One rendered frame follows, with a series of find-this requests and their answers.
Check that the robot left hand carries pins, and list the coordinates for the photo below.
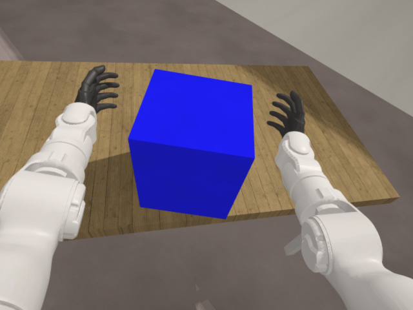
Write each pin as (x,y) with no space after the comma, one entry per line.
(90,88)

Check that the robot right forearm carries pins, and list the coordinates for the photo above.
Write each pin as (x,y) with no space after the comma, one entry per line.
(305,182)

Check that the right robot upper arm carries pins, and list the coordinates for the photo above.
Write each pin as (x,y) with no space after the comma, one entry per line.
(345,248)

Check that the table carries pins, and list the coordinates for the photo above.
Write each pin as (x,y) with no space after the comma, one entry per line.
(34,93)

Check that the robot right hand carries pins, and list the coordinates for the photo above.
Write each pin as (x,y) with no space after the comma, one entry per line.
(295,114)

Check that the carton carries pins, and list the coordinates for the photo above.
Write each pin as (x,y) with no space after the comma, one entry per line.
(192,143)

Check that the robot left forearm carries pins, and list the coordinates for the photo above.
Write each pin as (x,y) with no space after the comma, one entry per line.
(67,150)

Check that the left robot upper arm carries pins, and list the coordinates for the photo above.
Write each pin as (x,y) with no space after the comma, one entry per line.
(38,211)

